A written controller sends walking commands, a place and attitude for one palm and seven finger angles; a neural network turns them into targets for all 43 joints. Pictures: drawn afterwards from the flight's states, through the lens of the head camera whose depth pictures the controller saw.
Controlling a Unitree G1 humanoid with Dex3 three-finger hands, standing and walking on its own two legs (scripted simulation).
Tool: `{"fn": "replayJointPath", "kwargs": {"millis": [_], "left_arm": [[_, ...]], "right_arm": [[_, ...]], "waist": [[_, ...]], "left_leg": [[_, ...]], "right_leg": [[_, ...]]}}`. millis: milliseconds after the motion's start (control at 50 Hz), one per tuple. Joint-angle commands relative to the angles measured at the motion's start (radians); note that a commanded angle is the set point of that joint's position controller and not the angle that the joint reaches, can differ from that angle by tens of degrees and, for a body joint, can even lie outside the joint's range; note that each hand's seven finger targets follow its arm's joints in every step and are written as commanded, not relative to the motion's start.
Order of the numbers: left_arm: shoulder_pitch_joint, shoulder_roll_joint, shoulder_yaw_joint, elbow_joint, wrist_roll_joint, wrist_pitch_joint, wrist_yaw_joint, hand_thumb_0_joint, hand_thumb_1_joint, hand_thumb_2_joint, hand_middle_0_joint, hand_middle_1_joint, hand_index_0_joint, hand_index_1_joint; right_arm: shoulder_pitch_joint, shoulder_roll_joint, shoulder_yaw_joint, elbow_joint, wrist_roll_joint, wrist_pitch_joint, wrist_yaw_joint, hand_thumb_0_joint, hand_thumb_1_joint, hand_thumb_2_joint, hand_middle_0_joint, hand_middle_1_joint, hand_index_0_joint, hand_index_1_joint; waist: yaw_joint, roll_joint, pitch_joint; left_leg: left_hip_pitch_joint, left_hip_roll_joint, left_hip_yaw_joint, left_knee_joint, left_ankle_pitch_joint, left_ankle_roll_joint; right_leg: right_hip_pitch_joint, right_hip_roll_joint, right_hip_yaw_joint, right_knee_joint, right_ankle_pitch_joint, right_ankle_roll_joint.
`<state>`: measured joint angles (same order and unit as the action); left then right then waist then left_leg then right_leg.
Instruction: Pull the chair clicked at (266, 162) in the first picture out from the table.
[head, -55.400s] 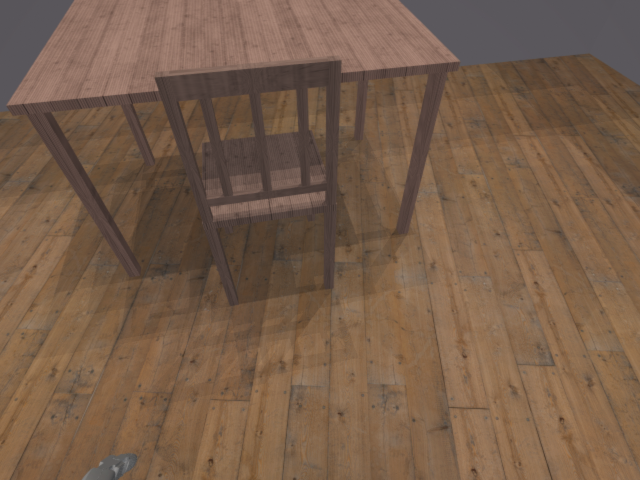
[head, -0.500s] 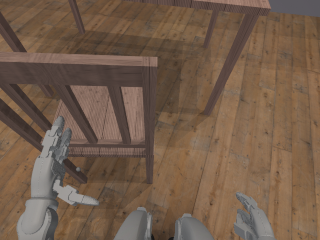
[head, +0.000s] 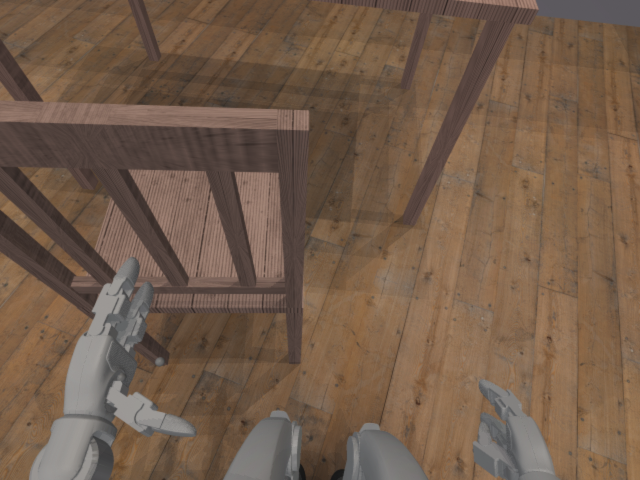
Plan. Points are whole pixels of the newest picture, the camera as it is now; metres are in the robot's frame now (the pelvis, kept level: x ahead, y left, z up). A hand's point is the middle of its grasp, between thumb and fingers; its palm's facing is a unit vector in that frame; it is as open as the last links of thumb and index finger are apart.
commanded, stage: aim the fingers beside a spindle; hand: left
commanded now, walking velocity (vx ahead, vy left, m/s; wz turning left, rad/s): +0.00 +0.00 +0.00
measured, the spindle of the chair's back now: (151, 235) +0.40 +0.25 +0.02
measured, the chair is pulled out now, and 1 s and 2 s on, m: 0.32 0.32 0.32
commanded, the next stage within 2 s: none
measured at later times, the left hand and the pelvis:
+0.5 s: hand (131, 332) +0.26 +0.22 +0.05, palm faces +0.09 -0.99 -0.07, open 16.9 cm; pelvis +0.00 +0.02 +0.00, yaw +0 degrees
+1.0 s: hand (167, 358) +0.25 +0.20 -0.01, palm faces +0.07 -1.00 +0.04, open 16.9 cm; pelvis +0.00 +0.02 +0.00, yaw +0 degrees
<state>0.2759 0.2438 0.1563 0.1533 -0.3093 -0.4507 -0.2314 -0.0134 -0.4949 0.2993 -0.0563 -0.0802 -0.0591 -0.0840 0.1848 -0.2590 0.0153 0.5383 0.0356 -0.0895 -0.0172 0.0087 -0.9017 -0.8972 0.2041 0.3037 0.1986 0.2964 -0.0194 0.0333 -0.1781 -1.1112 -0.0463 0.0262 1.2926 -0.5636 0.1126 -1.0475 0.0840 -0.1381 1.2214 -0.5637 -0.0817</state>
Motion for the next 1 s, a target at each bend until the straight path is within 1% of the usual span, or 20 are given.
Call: {"fn": "replayJointPath", "kwargs": {"millis": [0,100,160,220,280,320,400,480,560,620,660,680,720,760,780,820,860,900,940,980], "left_arm": [[-0.068,0.243,0.166,-0.409,0.017,-0.174,0.098,0.0,-0.5,0.3,-0.06,-0.08,-0.06,-0.08],[-0.016,0.125,0.116,-0.054,0.021,-0.091,0.066,0.0,-0.5,0.3,-0.06,-0.08,-0.06,-0.08],[-0.036,0.076,0.052,0.001,-0.018,-0.02,-0.029,0.0,-0.5,0.3,-0.06,-0.08,-0.06,-0.08],[-0.107,0.088,0.013,-0.177,-0.029,-0.036,-0.063,0.0,-0.5,0.3,-0.06,-0.08,-0.06,-0.08],[-0.169,0.207,0.074,-0.442,-0.002,-0.119,0.023,0.0,-0.5,0.3,-0.06,-0.08,-0.06,-0.08],[-0.11,0.194,0.067,-0.525,0.027,-0.159,0.101,0.0,-0.5,0.3,-0.06,-0.08,-0.06,-0.08],[-0.034,0.158,0.104,-0.218,0.083,-0.116,0.174,0.0,-0.5,0.3,-0.06,-0.08,-0.06,-0.08],[-0.048,0.014,-0.006,0.056,0.054,0.005,0.079,0.0,-0.5,0.3,-0.06,-0.08,-0.06,-0.08],[-0.16,0.041,-0.054,-0.215,0.03,-0.012,0.02,0.0,-0.5,0.3,-0.06,-0.08,-0.06,-0.08],[-0.16,0.147,-0.012,-0.582,0.053,-0.116,0.108,0.0,-0.5,0.3,-0.06,-0.08,-0.06,-0.08],[-0.065,0.165,0.014,-0.635,0.072,-0.149,0.185,0.0,-0.5,0.3,-0.06,-0.08,-0.06,-0.08],[-0.041,0.197,0.054,-0.591,0.091,-0.146,0.219,0.0,-0.5,0.3,-0.06,-0.08,-0.06,-0.08],[-0.01,0.123,0.033,-0.358,0.127,-0.107,0.249,0.0,-0.5,0.3,-0.06,-0.08,-0.06,-0.08],[0.016,0.034,-0.01,-0.088,0.137,-0.044,0.227,0.0,-0.5,0.3,-0.06,-0.08,-0.06,-0.08],[0.045,-0.005,-0.028,0.029,0.129,-0.007,0.198,0.0,-0.5,0.3,-0.06,-0.08,-0.06,-0.08],[-0.011,-0.012,-0.032,0.047,0.082,0.032,0.126,0.0,-0.5,0.3,-0.06,-0.08,-0.06,-0.08],[-0.093,-0.003,-0.044,-0.01,0.057,0.029,0.07,0.0,-0.5,0.3,-0.06,-0.08,-0.06,-0.08],[-0.166,0.047,-0.049,-0.262,0.047,-0.036,0.057,0.0,-0.5,0.3,-0.06,-0.08,-0.06,-0.08],[-0.178,0.159,0.0,-0.578,0.051,-0.129,0.1,0.0,-0.5,0.3,-0.06,-0.08,-0.06,-0.08],[-0.095,0.21,0.026,-0.723,0.068,-0.18,0.171,0.0,-0.5,0.3,-0.06,-0.08,-0.06,-0.08]], "right_arm": [[-0.012,-0.12,-0.058,-0.129,-0.014,-0.051,-0.01,0.0,-0.9,-0.9,0.2,0.3,0.2,0.3],[-0.03,-0.142,-0.057,-0.104,-0.006,-0.021,0.0,0.0,-0.9,-0.9,0.2,0.3,0.2,0.3],[-0.021,-0.169,-0.06,-0.13,0.015,-0.02,-0.009,0.0,-0.9,-0.9,0.2,0.3,0.2,0.3],[-0.008,-0.167,-0.067,-0.153,0.019,-0.041,-0.019,0.0,-0.9,-0.9,0.2,0.3,0.2,0.3],[0.002,-0.16,-0.066,-0.151,-0.002,-0.061,-0.021,0.0,-0.9,-0.9,0.2,0.3,0.2,0.3],[0.011,-0.138,-0.063,-0.137,-0.015,-0.067,-0.013,0.0,-0.9,-0.9,0.2,0.3,0.2,0.3],[-0.017,-0.135,-0.059,-0.114,-0.025,-0.021,0.009,0.0,-0.9,-0.9,0.2,0.3,0.2,0.3],[-0.027,-0.166,-0.056,-0.141,0.006,0.011,0.009,0.0,-0.9,-0.9,0.2,0.3,0.2,0.3],[0.001,-0.17,-0.073,-0.18,0.015,-0.002,-0.008,0.0,-0.9,-0.9,0.2,0.3,0.2,0.3],[0.023,-0.152,-0.076,-0.173,-0.007,-0.025,-0.008,0.0,-0.9,-0.9,0.2,0.3,0.2,0.3],[0.034,-0.134,-0.07,-0.152,-0.017,-0.026,0.002,0.0,-0.9,-0.9,0.2,0.3,0.2,0.3],[0.032,-0.133,-0.07,-0.138,-0.024,-0.016,0.004,0.0,-0.9,-0.9,0.2,0.3,0.2,0.3],[-0.001,-0.122,-0.064,-0.134,-0.028,0.012,0.017,0.0,-0.9,-0.9,0.2,0.3,0.2,0.3],[-0.015,-0.13,-0.057,-0.13,-0.023,0.036,0.024,0.0,-0.9,-0.9,0.2,0.3,0.2,0.3],[-0.021,-0.137,-0.056,-0.135,-0.013,0.042,0.022,0.0,-0.9,-0.9,0.2,0.3,0.2,0.3],[-0.032,-0.162,-0.059,-0.17,0.018,0.044,0.007,0.0,-0.9,-0.9,0.2,0.3,0.2,0.3],[-0.011,-0.166,-0.065,-0.173,0.026,0.031,-0.007,0.0,-0.9,-0.9,0.2,0.3,0.2,0.3],[-0.004,-0.156,-0.07,-0.184,0.013,0.015,-0.013,0.0,-0.9,-0.9,0.2,0.3,0.2,0.3],[0.011,-0.144,-0.074,-0.179,-0.002,-0.009,-0.013,0.0,-0.9,-0.9,0.2,0.3,0.2,0.3],[0.035,-0.135,-0.069,-0.146,-0.015,-0.022,-0.007,0.0,-0.9,-0.9,0.2,0.3,0.2,0.3]], "waist": [[0.038,0.14,-0.379],[-0.015,-0.011,-0.204],[-0.026,-0.046,-0.215],[-0.018,0.029,-0.317],[0.014,0.127,-0.409],[0.033,0.192,-0.426],[0.012,0.079,-0.242],[-0.027,-0.111,-0.162],[-0.008,0.017,-0.341],[0.047,0.213,-0.495],[0.054,0.237,-0.457],[0.048,0.213,-0.423],[0.014,0.127,-0.262],[-0.023,-0.055,-0.144],[-0.031,-0.155,-0.115],[-0.022,-0.218,-0.156],[-0.026,-0.152,-0.218],[0.0,0.022,-0.366],[0.05,0.208,-0.513],[0.058,0.271,-0.533]], "left_leg": [[0.343,0.053,-0.138,-0.212,0.436,-0.114],[0.179,0.049,-0.144,-0.191,0.239,-0.103],[0.148,0.046,-0.145,-0.193,0.189,-0.09],[0.267,0.058,-0.165,-0.204,0.28,-0.091],[0.428,0.073,-0.204,-0.231,0.407,-0.13],[0.545,0.093,-0.254,-0.273,0.491,-0.177],[0.364,0.082,-0.254,-0.265,0.32,-0.167],[0.169,0.052,-0.196,-0.237,0.106,-0.115],[0.343,0.079,-0.24,-0.25,0.279,-0.13],[0.648,0.126,-0.34,-0.309,0.505,-0.211],[0.711,0.141,-0.377,-0.351,0.578,-0.247],[0.668,0.137,-0.374,-0.351,0.575,-0.243],[0.494,0.115,-0.33,-0.313,0.438,-0.214],[0.26,0.075,-0.243,-0.244,0.234,-0.162],[0.173,0.054,-0.185,-0.216,0.183,-0.129],[0.129,0.038,-0.136,-0.209,0.12,-0.094],[0.156,0.049,-0.16,-0.216,0.146,-0.091],[0.323,0.066,-0.202,-0.227,0.315,-0.121],[0.595,0.103,-0.272,-0.272,0.507,-0.188],[0.738,0.134,-0.34,-0.317,0.653,-0.238]], "right_leg": [[0.197,-0.039,0.118,-0.133,0.284,0.027],[0.1,-0.034,0.103,-0.144,0.159,0.042],[0.12,-0.039,0.112,-0.163,0.142,0.044],[0.136,-0.044,0.105,-0.156,0.197,0.042],[0.095,-0.037,0.089,-0.121,0.217,0.029],[0.026,-0.043,0.078,-0.09,0.216,0.028],[-0.013,-0.041,0.067,-0.078,0.153,0.036],[0.038,-0.04,0.073,-0.125,0.088,0.042],[0.062,-0.048,0.078,-0.108,0.172,0.044],[-0.024,-0.053,0.09,-0.053,0.206,0.043],[-0.082,-0.053,0.097,-0.02,0.178,0.046],[-0.095,-0.051,0.098,-0.005,0.158,0.046],[-0.086,-0.05,0.083,-0.026,0.138,0.048],[-0.022,-0.043,0.065,-0.077,0.124,0.044],[0.027,-0.037,0.068,-0.115,0.117,0.041],[0.113,-0.042,0.087,-0.155,0.1,0.046],[0.116,-0.046,0.092,-0.143,0.125,0.047],[0.104,-0.049,0.095,-0.108,0.198,0.041],[0.051,-0.049,0.101,-0.081,0.233,0.036],[-0.034,-0.046,0.108,-0.044,0.221,0.04]]}}
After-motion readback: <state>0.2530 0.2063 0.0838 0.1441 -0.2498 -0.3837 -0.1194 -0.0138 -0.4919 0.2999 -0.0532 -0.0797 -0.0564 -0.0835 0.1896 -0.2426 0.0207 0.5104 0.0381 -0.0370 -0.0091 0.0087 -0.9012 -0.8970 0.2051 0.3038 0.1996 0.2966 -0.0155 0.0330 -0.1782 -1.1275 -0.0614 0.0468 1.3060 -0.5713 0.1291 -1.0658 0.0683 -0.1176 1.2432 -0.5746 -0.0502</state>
